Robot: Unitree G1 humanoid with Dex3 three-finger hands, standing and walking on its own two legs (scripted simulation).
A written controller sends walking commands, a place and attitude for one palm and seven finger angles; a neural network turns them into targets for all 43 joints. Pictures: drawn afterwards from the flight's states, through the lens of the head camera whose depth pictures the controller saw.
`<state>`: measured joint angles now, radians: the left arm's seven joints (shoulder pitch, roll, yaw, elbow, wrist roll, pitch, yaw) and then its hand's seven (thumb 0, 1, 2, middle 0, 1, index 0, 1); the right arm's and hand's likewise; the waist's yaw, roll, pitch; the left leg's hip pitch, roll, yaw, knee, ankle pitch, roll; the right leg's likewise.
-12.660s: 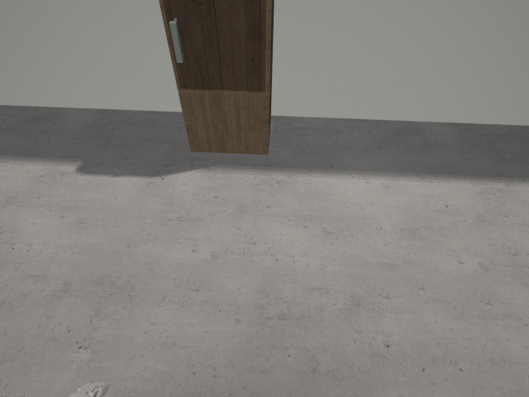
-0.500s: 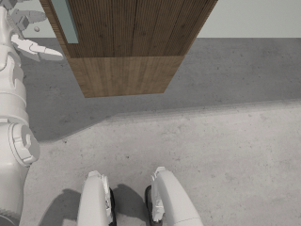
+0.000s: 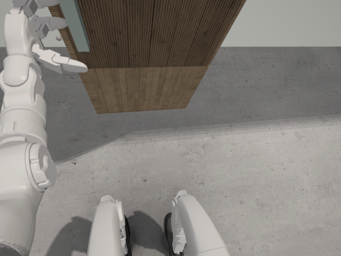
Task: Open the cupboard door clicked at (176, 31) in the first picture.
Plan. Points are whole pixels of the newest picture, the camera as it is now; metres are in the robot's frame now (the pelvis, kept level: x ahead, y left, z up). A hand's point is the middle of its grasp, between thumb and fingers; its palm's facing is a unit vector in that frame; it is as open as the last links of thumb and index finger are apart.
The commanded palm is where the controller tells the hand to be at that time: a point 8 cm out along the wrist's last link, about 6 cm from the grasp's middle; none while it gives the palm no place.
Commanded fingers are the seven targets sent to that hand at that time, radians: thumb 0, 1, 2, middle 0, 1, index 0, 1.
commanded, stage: slide the fingers in behind the handle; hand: left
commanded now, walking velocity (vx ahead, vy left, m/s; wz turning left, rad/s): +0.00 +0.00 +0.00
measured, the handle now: (74, 10) +0.63 +0.15 +0.06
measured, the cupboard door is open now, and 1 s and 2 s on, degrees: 0 0 0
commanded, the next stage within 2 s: close the thumb around the handle in 0.98 s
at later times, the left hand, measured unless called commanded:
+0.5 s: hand (75, 38) +0.56 +0.15 +0.05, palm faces +0.01 -1.00 +0.00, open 14.0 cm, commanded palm +0.54 +0.17 +0.05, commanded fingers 0.00 -0.50 0.30 -0.30 -1.20 -0.30 -1.20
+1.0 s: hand (86, 37) +0.57 +0.13 +0.05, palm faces +0.03 -1.00 -0.02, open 14.0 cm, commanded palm +0.54 +0.16 +0.05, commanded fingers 0.00 -0.50 0.30 -0.30 -1.20 -0.30 -1.20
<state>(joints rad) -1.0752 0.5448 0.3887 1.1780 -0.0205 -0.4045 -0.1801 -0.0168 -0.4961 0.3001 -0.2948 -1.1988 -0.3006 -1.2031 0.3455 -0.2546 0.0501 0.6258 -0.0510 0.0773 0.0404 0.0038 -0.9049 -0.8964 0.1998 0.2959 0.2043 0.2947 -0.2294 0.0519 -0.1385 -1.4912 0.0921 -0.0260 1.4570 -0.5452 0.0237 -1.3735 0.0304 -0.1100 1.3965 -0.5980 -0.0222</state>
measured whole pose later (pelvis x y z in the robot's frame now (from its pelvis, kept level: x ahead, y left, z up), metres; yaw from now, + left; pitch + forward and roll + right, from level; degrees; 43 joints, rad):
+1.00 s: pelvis +0.01 +0.00 +0.00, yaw +1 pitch +33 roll -4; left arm -1.08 0.43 0.35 1.20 0.01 -0.46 -0.04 -0.02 -0.50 0.30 -0.30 -1.20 -0.30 -1.20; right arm 0.36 -0.24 0.03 0.63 -0.07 0.09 0.07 0.00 -0.91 -0.90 0.20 0.30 0.20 0.29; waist -0.23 0.07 -0.15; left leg -1.47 0.09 -0.01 1.44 -0.55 0.02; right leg -1.37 0.03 -0.09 1.40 -0.61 -0.03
